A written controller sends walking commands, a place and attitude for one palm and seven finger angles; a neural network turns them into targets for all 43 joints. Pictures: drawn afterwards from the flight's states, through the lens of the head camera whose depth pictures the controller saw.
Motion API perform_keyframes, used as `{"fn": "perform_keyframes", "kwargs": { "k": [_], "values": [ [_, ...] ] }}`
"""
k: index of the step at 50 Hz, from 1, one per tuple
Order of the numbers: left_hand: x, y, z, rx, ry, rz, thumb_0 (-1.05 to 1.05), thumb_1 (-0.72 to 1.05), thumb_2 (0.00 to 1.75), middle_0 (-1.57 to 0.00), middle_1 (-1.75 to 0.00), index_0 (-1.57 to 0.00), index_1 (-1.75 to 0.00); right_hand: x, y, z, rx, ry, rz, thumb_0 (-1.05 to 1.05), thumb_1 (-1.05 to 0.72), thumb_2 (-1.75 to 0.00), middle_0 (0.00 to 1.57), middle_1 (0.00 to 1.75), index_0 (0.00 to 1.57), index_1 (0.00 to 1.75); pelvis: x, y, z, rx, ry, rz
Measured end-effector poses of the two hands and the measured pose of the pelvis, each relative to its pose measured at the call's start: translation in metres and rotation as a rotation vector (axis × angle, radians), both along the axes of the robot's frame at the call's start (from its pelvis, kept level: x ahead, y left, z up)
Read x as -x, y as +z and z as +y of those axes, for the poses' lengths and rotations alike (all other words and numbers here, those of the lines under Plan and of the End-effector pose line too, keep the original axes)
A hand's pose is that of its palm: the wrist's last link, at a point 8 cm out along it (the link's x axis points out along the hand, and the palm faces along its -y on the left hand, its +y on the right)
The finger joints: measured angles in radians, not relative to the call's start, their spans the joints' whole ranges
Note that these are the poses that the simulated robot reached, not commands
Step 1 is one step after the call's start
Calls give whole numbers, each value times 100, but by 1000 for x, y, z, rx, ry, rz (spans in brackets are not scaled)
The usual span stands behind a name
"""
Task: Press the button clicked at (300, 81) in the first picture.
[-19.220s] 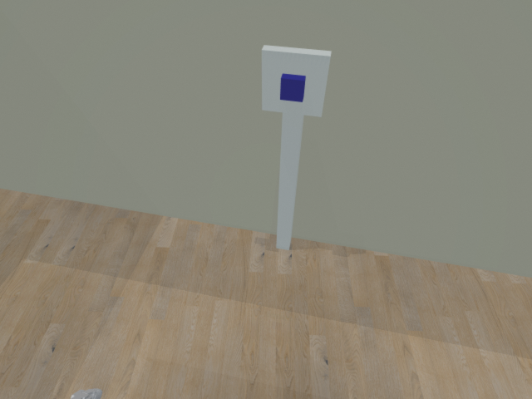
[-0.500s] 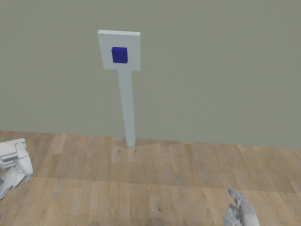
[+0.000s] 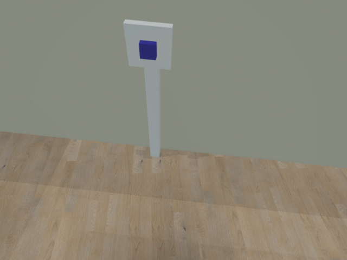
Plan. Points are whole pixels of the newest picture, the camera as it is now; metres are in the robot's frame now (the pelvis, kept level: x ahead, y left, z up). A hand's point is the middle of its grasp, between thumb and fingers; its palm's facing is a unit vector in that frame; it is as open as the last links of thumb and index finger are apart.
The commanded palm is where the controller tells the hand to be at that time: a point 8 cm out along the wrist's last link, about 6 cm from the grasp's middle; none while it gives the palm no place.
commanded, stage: let the arm hang, fingers relaxed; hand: left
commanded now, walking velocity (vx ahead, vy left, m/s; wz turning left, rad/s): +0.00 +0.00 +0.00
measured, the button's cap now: (148, 49) +0.79 +0.15 +0.05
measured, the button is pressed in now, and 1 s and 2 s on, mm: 0 0 0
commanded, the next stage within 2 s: stand and wait in 0.68 s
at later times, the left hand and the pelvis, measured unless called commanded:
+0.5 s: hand out of the picture +0.00 +0.16 -0.18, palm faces +0.03 -0.98 -0.17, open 7.2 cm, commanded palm none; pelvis +0.00 +0.00 +0.00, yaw -1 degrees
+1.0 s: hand out of the picture +0.01 +0.17 -0.17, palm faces +0.02 -0.98 -0.20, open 7.3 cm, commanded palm none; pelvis +0.02 -0.01 +0.00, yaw -1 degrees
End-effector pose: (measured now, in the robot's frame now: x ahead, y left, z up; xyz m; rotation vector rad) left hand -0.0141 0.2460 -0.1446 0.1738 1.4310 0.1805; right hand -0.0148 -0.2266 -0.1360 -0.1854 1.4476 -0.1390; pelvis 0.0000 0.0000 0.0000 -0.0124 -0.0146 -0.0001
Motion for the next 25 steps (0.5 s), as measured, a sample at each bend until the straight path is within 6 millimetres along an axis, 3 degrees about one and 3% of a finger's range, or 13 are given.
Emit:
{"fn": "perform_keyframes", "kwargs": {
  "k": [5, 9, 16, 25],
  "values": [
    [39, 7, 0, -9, 29, 112, 0, 91, 90, -63, -82, -64, -79, 35, -4, 14, -35, -44, 88, 1, -91, -90, 20, 30, 20, 30, 0, 2, 2, -3, -3, -3],
    [48, 9, -6, -5, 36, 136, 0, 91, 90, -49, -65, -50, -63, 45, -8, 24, -59, -67, 98, 1, -91, -90, 20, 30, 20, 30, 0, 2, 4, -6, -8, -6],
    [26, 3, -24, 28, 26, 70, 0, 91, 90, -29, -42, -30, -41, 36, -13, 35, -87, -84, 51, 1, -91, -90, 20, 30, 20, 30, 0, 1, 3, -11, -16, -10],
    [-10, -2, -39, 53, 1, -26, 1, 93, 90, -21, -32, -21, -31, 15, -14, 36, -91, -91, -20, 0, -91, -90, 20, 30, 20, 30, -3, 1, -1, -14, -20, -10]
  ]
}}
